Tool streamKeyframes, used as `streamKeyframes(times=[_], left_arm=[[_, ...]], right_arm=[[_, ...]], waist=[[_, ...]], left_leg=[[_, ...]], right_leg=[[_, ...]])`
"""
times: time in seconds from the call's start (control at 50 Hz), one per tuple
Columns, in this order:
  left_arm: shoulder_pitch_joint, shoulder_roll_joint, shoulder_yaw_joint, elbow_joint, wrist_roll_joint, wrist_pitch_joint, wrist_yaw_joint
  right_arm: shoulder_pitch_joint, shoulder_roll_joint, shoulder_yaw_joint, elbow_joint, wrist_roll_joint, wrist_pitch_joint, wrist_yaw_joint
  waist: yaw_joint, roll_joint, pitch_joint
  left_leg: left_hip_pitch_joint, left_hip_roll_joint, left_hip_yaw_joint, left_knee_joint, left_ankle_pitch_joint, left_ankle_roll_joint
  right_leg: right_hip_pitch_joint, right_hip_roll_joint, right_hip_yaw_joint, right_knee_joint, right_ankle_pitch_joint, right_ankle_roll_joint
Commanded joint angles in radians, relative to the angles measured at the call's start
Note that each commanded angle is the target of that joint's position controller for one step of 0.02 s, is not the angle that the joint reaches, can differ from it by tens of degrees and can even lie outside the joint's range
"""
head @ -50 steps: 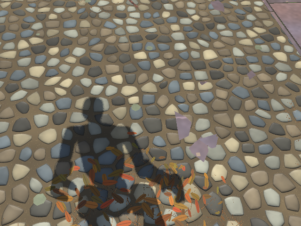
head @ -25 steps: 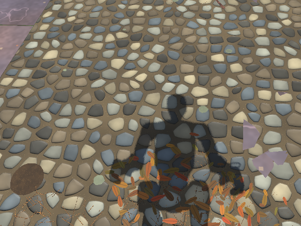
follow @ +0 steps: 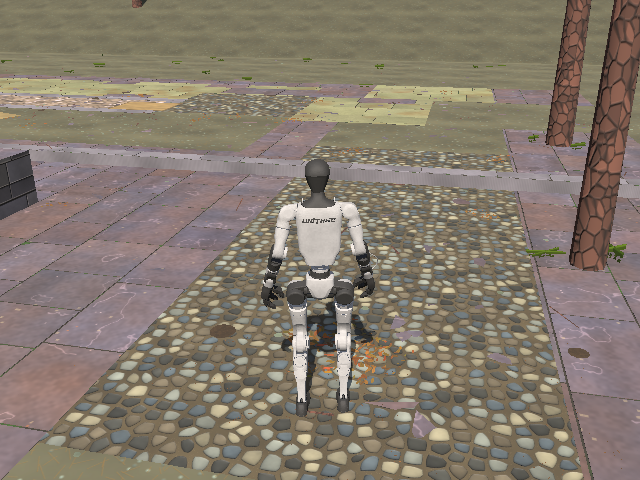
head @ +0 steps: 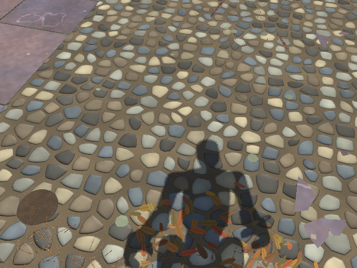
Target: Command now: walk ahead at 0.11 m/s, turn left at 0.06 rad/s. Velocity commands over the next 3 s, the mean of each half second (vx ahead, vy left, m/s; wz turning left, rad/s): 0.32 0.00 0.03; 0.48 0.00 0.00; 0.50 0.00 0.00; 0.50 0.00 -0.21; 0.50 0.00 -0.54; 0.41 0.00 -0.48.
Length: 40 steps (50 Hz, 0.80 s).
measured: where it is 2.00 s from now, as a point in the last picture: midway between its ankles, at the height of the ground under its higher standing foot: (196, 174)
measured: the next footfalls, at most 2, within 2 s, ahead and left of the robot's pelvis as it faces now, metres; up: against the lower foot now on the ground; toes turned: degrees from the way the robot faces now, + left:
left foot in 0.72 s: +0.45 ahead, +0.04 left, +0.00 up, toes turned +3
right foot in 1.28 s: +0.76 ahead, -0.12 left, +0.00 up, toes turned -4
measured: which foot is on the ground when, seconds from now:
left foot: down 0.00-0.24, up 0.26-0.70, down 0.72-1.00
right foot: down 0.00-0.74, up 0.76-1.00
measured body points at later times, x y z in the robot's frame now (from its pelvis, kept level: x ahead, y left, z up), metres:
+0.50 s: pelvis +0.15 -0.05 +0.00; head +0.16 -0.07 +0.45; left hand +0.10 +0.20 -0.13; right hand +0.26 -0.31 -0.14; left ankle +0.21 +0.09 -0.67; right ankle +0.06 -0.12 -0.74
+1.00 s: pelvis +0.43 -0.01 +0.00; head +0.44 -0.01 +0.45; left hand +0.53 +0.24 -0.14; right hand +0.40 -0.27 -0.14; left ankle +0.41 +0.03 -0.74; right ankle +0.50 -0.17 -0.67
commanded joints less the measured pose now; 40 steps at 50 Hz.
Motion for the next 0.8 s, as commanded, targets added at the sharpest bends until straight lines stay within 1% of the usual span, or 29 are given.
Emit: streamKeyframes(times=[0.02, 0.04, 0.06, 0.08, 0.12, 0.14, 0.18, 0.2, 0.22, 0.24, 0.26, 0.28, 0.3, 0.32, 0.34, 0.38, 0.44, 0.52, 0.56, 0.6, 0.64, 0.66, 0.68, 0.7, 0.72, 0.74, 0.76, 0.78, 0.8], left_arm=[[0.003, 0.096, 0.026, -0.018, 0.009, -0.013, 0.002], [-0.016, 0.098, 0.028, -0.023, 0.016, -0.011, -0.002], [-0.038, 0.088, 0.027, -0.033, 0.022, -0.010, -0.006], [-0.057, 0.081, 0.027, -0.043, 0.023, -0.014, -0.010], [-0.079, 0.092, 0.032, -0.061, 0.015, -0.030, -0.017], [-0.076, 0.097, 0.034, -0.063, 0.012, -0.041, -0.020], [-0.050, 0.092, 0.036, -0.054, 0.006, -0.058, -0.024], [-0.007, 0.082, 0.036, -0.037, 0.004, -0.063, -0.023], [0.075, 0.071, 0.037, -0.002, 0.004, -0.067, -0.020], [0.176, 0.096, 0.048, 0.040, 0.008, -0.073, -0.012], [0.291, 0.184, 0.070, 0.058, 0.020, -0.082, 0.001], [0.358, 0.263, 0.089, 0.082, 0.010, -0.078, -0.004], [0.280, 0.194, 0.072, 0.070, 0.011, -0.074, -0.006], [0.193, 0.153, 0.061, 0.041, 0.008, -0.078, -0.010], [0.142, 0.131, 0.054, 0.028, 0.008, -0.085, -0.011], [0.142, 0.104, 0.042, 0.039, 0.003, -0.101, -0.008], [0.224, 0.093, 0.034, 0.090, -0.009, -0.110, -0.008], [0.260, 0.079, 0.024, 0.125, -0.007, -0.107, -0.004], [0.268, 0.078, 0.021, 0.139, -0.005, -0.107, -0.001], [0.274, 0.088, 0.022, 0.155, -0.003, -0.108, 0.002], [0.250, 0.099, 0.024, 0.163, -0.003, -0.111, 0.005], [0.227, 0.107, 0.026, 0.163, -0.004, -0.111, 0.008], [0.208, 0.117, 0.030, 0.162, 0.000, -0.109, 0.011], [0.189, 0.125, 0.033, 0.159, 0.002, -0.102, 0.012], [0.180, 0.125, 0.032, 0.154, -0.002, -0.097, 0.011], [0.220, 0.068, 0.020, 0.128, -0.001, -0.096, 0.009], [0.328, 0.005, 0.018, 0.136, -0.029, -0.095, -0.004], [0.236, 0.091, 0.035, 0.120, -0.004, -0.092, 0.001], [0.142, 0.096, 0.039, 0.095, -0.001, -0.099, -0.005]], right_arm=[[0.063, -0.187, -0.052, 0.001, -0.003, 0.000, -0.004], [0.082, -0.203, -0.060, 0.007, -0.007, 0.005, -0.001], [0.099, -0.215, -0.067, 0.011, -0.009, 0.008, 0.003], [0.113, -0.215, -0.071, 0.017, -0.009, 0.005, 0.005], [0.122, -0.202, -0.075, 0.026, -0.015, -0.011, 0.008], [0.117, -0.201, -0.077, 0.029, -0.015, -0.021, 0.009], [0.091, -0.198, -0.082, 0.033, -0.007, -0.038, 0.012], [0.063, -0.200, -0.084, 0.032, -0.001, -0.043, 0.014], [0.034, -0.197, -0.085, 0.028, 0.007, -0.045, 0.016], [0.028, -0.166, -0.077, 0.025, 0.001, -0.050, 0.017], [-0.010, -0.090, -0.053, -0.006, -0.001, -0.059, 0.024], [-0.023, -0.109, -0.057, -0.036, -0.010, -0.063, 0.025], [-0.007, -0.160, -0.070, -0.016, -0.026, -0.060, 0.025], [0.023, -0.145, -0.066, 0.006, -0.019, -0.064, 0.037], [0.045, -0.137, -0.064, 0.023, -0.014, -0.068, 0.046], [0.044, -0.128, -0.060, 0.038, -0.029, -0.062, 0.057], [-0.013, -0.109, -0.053, 0.022, -0.031, -0.049, 0.062], [-0.175, -0.082, -0.036, -0.039, -0.025, -0.044, 0.063], [-0.239, -0.064, -0.025, -0.062, -0.019, -0.047, 0.063], [-0.270, -0.065, -0.022, -0.078, -0.014, -0.050, 0.058], [-0.245, -0.083, -0.028, -0.080, -0.013, -0.053, 0.049], [-0.196, -0.096, -0.034, -0.067, -0.014, -0.057, 0.042], [-0.102, -0.116, -0.045, -0.037, -0.015, -0.062, 0.034], [0.051, -0.137, -0.059, 0.015, -0.014, -0.069, 0.026], [0.207, -0.165, -0.075, 0.065, -0.025, -0.076, 0.015], [0.350, -0.255, -0.100, 0.087, -0.046, -0.078, 0.004], [0.308, -0.278, -0.108, 0.082, -0.033, -0.066, 0.013], [0.179, -0.232, -0.106, 0.064, 0.000, -0.063, 0.022], [0.095, -0.158, -0.087, 0.050, 0.005, -0.069, 0.025]], waist=[[-0.037, 0.112, 0.026], [-0.052, 0.132, 0.076], [-0.065, 0.150, 0.123], [-0.073, 0.161, 0.150], [-0.072, 0.152, 0.142], [-0.064, 0.141, 0.126], [-0.038, 0.123, 0.089], [-0.007, 0.115, 0.073], [0.037, 0.096, 0.057], [0.074, 0.041, 0.027], [0.128, -0.162, -0.008], [0.123, -0.269, 0.013], [0.061, -0.097, 0.077], [0.013, -0.047, 0.105], [-0.014, -0.036, 0.099], [-0.021, -0.046, 0.071], [-0.014, -0.052, 0.056], [0.010, -0.056, 0.096], [0.022, -0.067, 0.111], [0.022, -0.076, 0.118], [-0.007, -0.077, 0.103], [-0.035, -0.080, 0.073], [-0.079, -0.086, 0.018], [-0.138, -0.079, -0.064], [-0.202, -0.055, -0.142], [-0.213, 0.088, -0.266], [-0.124, 0.274, -0.345], [-0.100, 0.116, -0.193], [-0.083, 0.062, -0.067]], left_leg=[[-0.063, 0.151, -0.205, -0.165, -0.329, 0.079], [-0.073, 0.193, -0.268, -0.209, -0.472, 0.115], [-0.078, 0.242, -0.335, -0.249, -0.552, 0.152], [-0.081, 0.285, -0.389, -0.277, -0.565, 0.183], [-0.023, 0.326, -0.426, -0.296, -0.459, 0.214], [0.010, 0.327, -0.406, -0.288, -0.388, 0.217], [0.006, 0.287, -0.314, -0.260, -0.253, 0.195], [-0.050, 0.255, -0.253, -0.228, -0.205, 0.174], [-0.149, 0.216, -0.196, -0.169, -0.185, 0.149], [-0.279, 0.166, -0.141, -0.058, -0.172, 0.120], [-0.435, 0.052, -0.007, 0.241, -0.172, 0.064], [-0.594, -0.036, 0.059, 0.468, -0.295, 0.052], [-0.614, 0.033, -0.025, 0.604, -0.251, 0.067], [-0.602, 0.071, -0.037, 0.631, -0.153, 0.072], [-0.577, 0.100, -0.025, 0.627, -0.078, 0.064], [-0.551, 0.121, 0.017, 0.628, 0.016, 0.036], [-0.598, 0.125, 0.069, 0.635, 0.070, 0.001], [-0.612, 0.109, 0.127, 0.475, 0.136, -0.027], [-0.557, 0.092, 0.151, 0.345, 0.180, -0.022], [-0.494, 0.073, 0.163, 0.245, 0.201, 0.001], [-0.417, 0.052, 0.163, 0.188, 0.193, 0.039], [-0.352, 0.029, 0.165, 0.176, 0.169, 0.060], [-0.259, 0.004, 0.160, 0.168, 0.134, 0.079], [-0.115, -0.019, 0.157, 0.129, 0.126, 0.100], [0.103, 0.030, 0.109, 0.085, 0.132, 0.126], [0.311, 0.294, -0.191, 0.074, -0.017, 0.171], [0.458, 0.480, -0.716, -0.112, -0.123, 0.314], [0.323, 0.432, -0.631, -0.163, -0.215, 0.290], [0.172, 0.397, -0.468, -0.188, -0.174, 0.267]], right_leg=[[-0.054, 0.010, -0.001, 0.066, -0.168, -0.025], [-0.142, 0.029, -0.027, 0.127, -0.230, -0.032], [-0.214, 0.036, -0.039, 0.177, -0.251, -0.042], [-0.260, 0.019, -0.030, 0.227, -0.243, -0.054], [-0.331, -0.016, 0.011, 0.306, -0.256, -0.075], [-0.340, -0.026, 0.020, 0.302, -0.256, -0.082], [-0.243, -0.017, 0.002, 0.217, -0.194, -0.089], [-0.126, 0.000, -0.023, 0.133, -0.135, -0.093], [0.046, 0.031, -0.053, 0.037, -0.063, -0.093], [0.240, 0.023, -0.004, 0.001, -0.077, -0.093], [0.367, -0.192, 0.322, -0.173, -0.337, -0.139], [0.365, -0.374, 0.672, -0.296, -0.509, -0.230], [0.280, -0.370, 0.630, -0.280, -0.530, -0.244], [0.220, -0.323, 0.543, -0.278, -0.466, -0.224], [0.199, -0.276, 0.452, -0.292, -0.357, -0.197], [0.207, -0.214, 0.308, -0.295, -0.088, -0.171], [0.243, -0.186, 0.190, -0.262, 0.274, -0.173], [0.207, -0.150, 0.109, -0.269, 0.440, -0.177], [0.190, -0.144, 0.085, -0.274, 0.481, -0.175], [0.200, -0.164, 0.077, -0.276, 0.540, -0.176], [0.236, -0.188, 0.067, -0.235, 0.686, -0.168], [0.256, -0.194, 0.057, -0.174, 0.828, -0.159], [0.278, -0.195, 0.048, -0.063, 0.950, -0.147], [0.274, -0.183, 0.037, 0.108, 0.984, -0.134], [0.155, -0.151, 0.017, 0.324, 0.821, -0.121], [-0.034, -0.071, -0.028, 0.656, 0.352, -0.114], [-0.356, 0.120, 0.043, 0.978, -0.319, -0.085], [-0.450, 0.038, 0.117, 1.006, -0.238, -0.105], [-0.456, -0.006, 0.105, 0.957, -0.147, -0.110]])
